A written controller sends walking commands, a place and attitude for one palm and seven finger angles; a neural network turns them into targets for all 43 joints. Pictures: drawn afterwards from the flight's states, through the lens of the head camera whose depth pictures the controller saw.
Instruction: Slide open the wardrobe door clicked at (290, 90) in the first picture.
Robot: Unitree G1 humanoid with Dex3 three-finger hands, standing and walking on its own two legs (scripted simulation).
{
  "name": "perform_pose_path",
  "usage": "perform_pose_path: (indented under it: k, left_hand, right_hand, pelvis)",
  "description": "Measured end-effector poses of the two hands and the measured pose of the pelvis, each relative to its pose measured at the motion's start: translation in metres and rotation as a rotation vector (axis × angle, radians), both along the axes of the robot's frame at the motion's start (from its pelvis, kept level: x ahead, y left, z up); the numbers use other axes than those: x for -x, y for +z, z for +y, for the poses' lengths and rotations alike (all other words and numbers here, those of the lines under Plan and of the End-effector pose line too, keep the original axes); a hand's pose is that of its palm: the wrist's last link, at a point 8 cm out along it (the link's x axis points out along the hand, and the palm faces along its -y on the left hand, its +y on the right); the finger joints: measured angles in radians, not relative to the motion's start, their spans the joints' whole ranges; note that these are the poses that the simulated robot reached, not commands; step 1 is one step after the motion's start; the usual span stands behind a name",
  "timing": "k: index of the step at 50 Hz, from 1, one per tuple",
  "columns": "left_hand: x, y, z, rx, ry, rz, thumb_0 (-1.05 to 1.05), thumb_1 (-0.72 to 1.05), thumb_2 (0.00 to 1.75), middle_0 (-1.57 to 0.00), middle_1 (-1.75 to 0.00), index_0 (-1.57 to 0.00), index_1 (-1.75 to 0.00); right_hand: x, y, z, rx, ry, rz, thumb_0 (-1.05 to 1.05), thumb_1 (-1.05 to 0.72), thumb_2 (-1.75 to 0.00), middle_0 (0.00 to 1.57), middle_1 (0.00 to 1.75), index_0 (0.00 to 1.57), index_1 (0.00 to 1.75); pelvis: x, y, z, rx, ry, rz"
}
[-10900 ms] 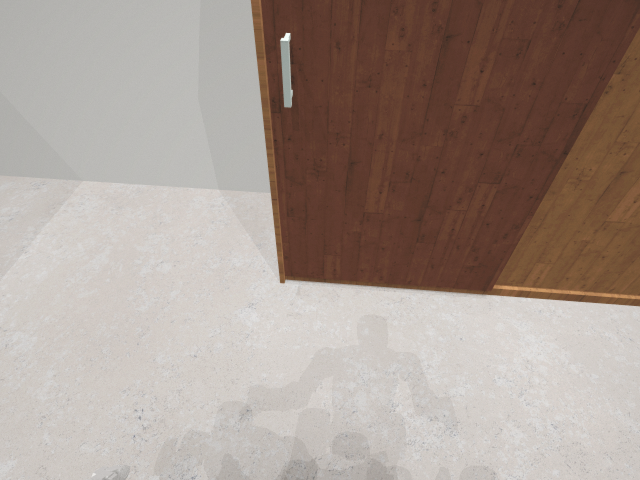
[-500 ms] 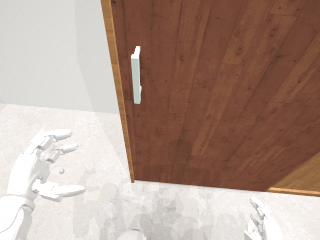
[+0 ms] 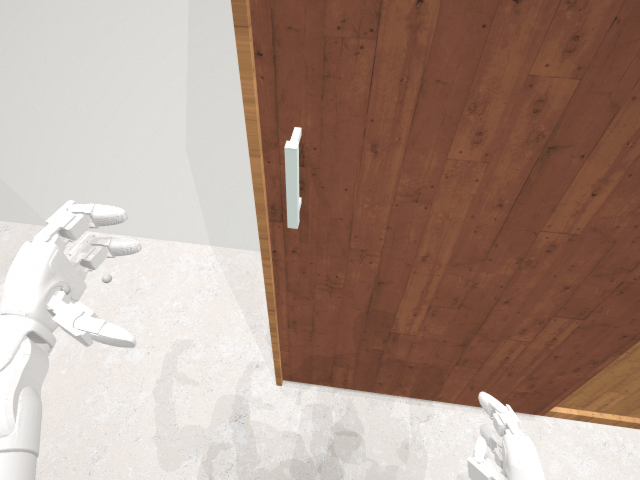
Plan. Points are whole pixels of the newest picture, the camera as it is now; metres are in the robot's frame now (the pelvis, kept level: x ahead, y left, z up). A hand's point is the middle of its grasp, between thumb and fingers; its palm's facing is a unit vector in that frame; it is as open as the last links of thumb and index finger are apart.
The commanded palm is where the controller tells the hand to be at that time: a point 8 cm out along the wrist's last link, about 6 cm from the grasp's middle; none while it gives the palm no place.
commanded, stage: raise the hand with hooked fingers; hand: left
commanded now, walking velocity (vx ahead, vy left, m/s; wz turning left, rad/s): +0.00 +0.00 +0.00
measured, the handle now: (294, 180) +0.50 +0.11 +0.11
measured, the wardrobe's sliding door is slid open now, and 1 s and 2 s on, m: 0.00 0.00 0.00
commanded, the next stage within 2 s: move the hooked fingers beside the handle in 0.50 s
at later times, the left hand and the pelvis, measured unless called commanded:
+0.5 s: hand (139, 280) +0.28 +0.25 +0.13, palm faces +0.08 -1.00 -0.03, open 14.0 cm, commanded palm +0.25 +0.29 +0.13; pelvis +0.00 -0.02 +0.00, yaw -1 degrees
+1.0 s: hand (176, 254) +0.32 +0.22 +0.13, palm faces +0.04 -1.00 -0.02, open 14.0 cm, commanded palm +0.30 +0.27 +0.13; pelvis +0.01 -0.01 +0.00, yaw -2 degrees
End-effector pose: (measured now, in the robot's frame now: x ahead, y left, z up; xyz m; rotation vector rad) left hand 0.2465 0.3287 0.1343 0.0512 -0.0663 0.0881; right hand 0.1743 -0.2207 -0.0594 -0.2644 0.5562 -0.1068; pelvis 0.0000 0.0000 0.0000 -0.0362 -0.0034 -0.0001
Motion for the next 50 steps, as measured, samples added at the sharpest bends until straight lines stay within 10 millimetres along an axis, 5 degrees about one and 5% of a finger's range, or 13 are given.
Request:
perform_pose_path:
  k: [17, 38, 50]
  left_hand:
    - [-0.004, -0.008, -0.025, 0.018, 0.001, 0.045, -0.01, -0.50, 0.30, -0.30, -1.20, -0.30, -1.20]
    - [-0.023, -0.007, -0.039, 0.031, -0.022, 0.044, -0.01, -0.50, 0.30, -0.30, -1.20, -0.30, -1.20]
    - [-0.052, -0.008, -0.056, 0.034, -0.052, 0.043, -0.01, -0.50, 0.30, -0.30, -1.20, -0.30, -1.20]
  right_hand:
    - [0.014, 0.002, -0.037, 0.012, -0.069, 0.009, 0.01, -0.90, -0.90, 0.20, 0.30, 0.20, 0.30]
    - [0.005, -0.003, -0.043, -0.008, -0.092, 0.007, 0.01, -0.90, -0.90, 0.20, 0.30, 0.20, 0.30]
    - [0.009, -0.006, -0.035, -0.012, -0.098, 0.036, 0.01, -0.90, -0.90, 0.20, 0.30, 0.20, 0.30]
  pelvis:
    - [0.000, 0.003, -0.016, -0.014, -0.017, -0.012]
    - [-0.010, 0.001, -0.020, -0.022, -0.028, 0.006]
    - [-0.011, 0.002, -0.014, -0.021, -0.029, 0.019]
